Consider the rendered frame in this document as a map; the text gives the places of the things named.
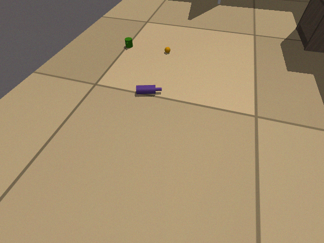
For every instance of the bookshelf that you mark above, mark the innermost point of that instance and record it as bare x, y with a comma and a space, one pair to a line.
311, 26

